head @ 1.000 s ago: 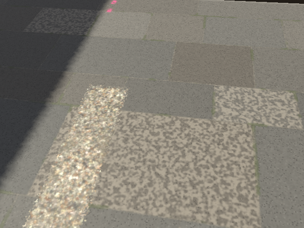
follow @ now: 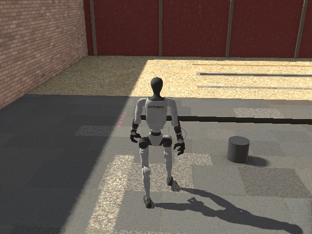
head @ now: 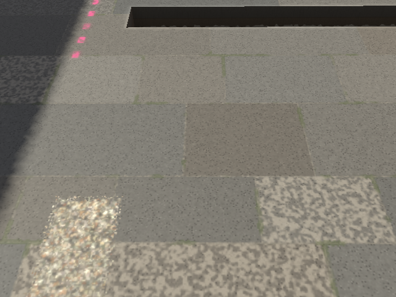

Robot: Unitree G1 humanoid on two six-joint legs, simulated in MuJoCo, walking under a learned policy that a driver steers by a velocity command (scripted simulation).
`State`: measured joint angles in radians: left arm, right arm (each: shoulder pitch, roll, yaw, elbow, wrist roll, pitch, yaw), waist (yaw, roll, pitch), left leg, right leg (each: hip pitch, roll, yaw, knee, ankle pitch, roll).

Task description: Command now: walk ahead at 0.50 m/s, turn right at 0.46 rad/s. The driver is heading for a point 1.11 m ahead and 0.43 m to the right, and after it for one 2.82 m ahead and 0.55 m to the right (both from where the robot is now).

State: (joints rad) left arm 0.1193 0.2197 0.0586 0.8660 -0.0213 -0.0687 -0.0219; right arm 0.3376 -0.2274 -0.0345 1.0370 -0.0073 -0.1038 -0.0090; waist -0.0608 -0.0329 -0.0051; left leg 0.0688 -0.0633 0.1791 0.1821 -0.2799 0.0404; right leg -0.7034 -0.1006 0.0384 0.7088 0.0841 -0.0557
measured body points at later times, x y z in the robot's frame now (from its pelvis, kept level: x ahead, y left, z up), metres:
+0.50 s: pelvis +0.28 -0.06 +0.01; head +0.31 -0.08 +0.46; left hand +0.41 +0.20 -0.10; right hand +0.43 -0.35 -0.09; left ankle +0.51 +0.07 -0.69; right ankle +0.21 -0.12 -0.74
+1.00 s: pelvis +0.54 -0.11 +0.00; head +0.56 -0.13 +0.45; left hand +0.84 -0.02 -0.08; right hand +0.39 -0.37 -0.12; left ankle +0.53 +0.02 -0.74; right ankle +0.58 -0.34 -0.68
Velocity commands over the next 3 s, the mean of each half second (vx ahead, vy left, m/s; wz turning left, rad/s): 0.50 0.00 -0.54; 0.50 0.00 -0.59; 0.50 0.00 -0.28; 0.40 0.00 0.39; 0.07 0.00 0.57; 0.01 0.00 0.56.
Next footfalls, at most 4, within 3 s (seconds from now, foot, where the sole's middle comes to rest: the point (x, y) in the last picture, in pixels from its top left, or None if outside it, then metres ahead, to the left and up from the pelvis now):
0.14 right None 0.25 -0.13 -0.77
0.62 left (198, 280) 0.56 0.00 -0.77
1.16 right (302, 248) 0.66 -0.37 -0.77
1.70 left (288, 164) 1.04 -0.41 -0.77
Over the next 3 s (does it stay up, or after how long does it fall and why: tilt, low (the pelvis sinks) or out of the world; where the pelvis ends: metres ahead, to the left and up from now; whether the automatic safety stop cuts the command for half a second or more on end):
stays up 1.05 -0.48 0.00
